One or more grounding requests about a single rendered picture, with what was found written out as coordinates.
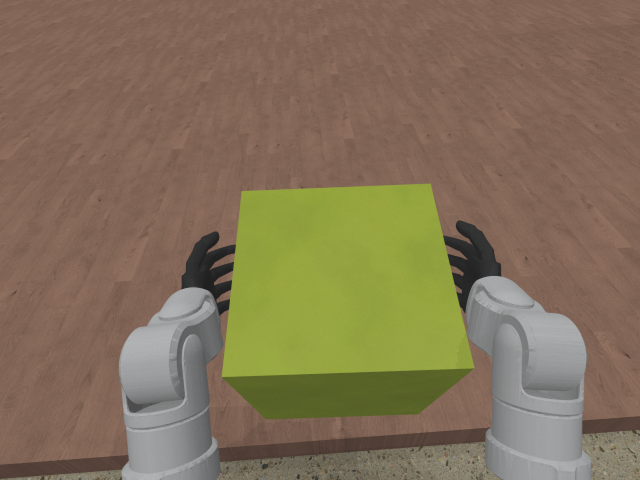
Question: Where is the right robot forearm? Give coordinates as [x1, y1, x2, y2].
[465, 276, 591, 480]

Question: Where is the right robot hand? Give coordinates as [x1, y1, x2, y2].
[443, 220, 501, 313]

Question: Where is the left robot forearm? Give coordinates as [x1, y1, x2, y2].
[119, 287, 223, 480]

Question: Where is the carton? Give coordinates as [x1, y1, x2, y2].
[222, 184, 474, 419]

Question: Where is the left robot hand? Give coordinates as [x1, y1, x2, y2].
[181, 231, 236, 316]

